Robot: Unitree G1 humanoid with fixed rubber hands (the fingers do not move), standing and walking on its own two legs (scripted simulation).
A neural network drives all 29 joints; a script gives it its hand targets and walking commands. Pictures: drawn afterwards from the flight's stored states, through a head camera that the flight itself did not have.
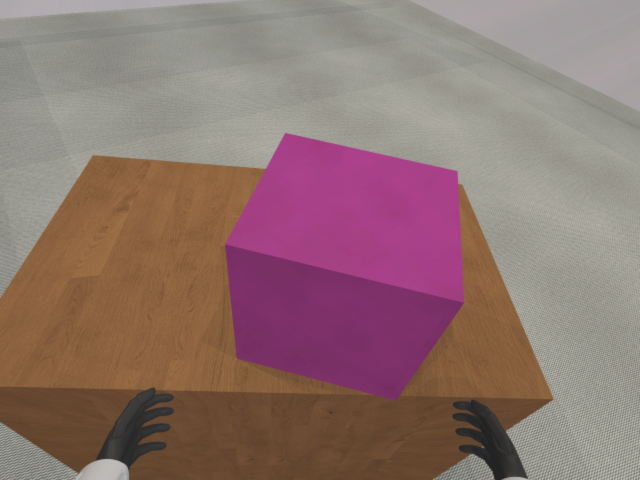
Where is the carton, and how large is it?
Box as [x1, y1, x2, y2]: [225, 133, 463, 399]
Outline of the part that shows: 285,133 225,243 237,358 384,397 396,399 463,303 457,171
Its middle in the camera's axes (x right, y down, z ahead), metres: +0.03 +0.04 +0.59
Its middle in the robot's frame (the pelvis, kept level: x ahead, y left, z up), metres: +0.42 -0.04 +0.02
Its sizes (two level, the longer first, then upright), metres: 0.260 0.237 0.274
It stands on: a pedestal, 0.64 m high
